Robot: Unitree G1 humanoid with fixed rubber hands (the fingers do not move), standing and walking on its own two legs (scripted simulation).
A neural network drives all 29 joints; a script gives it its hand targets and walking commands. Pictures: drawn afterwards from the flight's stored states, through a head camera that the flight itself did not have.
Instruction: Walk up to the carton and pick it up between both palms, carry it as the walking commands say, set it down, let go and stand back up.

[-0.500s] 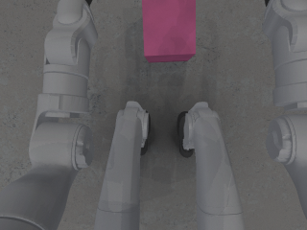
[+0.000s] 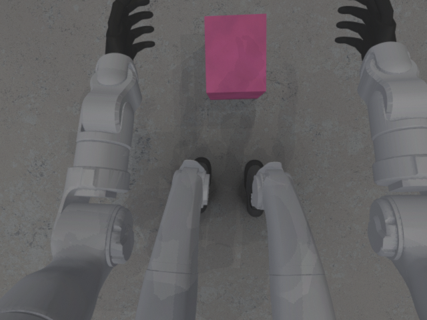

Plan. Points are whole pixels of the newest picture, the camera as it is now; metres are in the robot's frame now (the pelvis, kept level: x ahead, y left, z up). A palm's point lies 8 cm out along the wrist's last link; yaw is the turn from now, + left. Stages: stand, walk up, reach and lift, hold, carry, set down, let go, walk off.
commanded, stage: let go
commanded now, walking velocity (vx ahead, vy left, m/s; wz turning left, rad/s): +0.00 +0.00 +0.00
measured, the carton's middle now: (234, 63) +0.56 -0.01 -0.54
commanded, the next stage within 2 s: stand in 1.14 s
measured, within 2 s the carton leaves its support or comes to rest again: neither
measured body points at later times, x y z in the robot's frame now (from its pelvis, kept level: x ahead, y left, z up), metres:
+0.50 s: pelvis +0.08 +0.00 +0.09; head +0.19 -0.01 +0.52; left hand +0.34 +0.22 +0.01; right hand +0.36 -0.22 +0.01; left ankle +0.12 +0.11 -0.61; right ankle +0.11 -0.09 -0.61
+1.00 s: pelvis +0.11 -0.01 +0.12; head +0.13 -0.01 +0.57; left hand +0.29 +0.23 +0.05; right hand +0.30 -0.24 +0.04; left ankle +0.12 +0.11 -0.61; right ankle +0.11 -0.09 -0.61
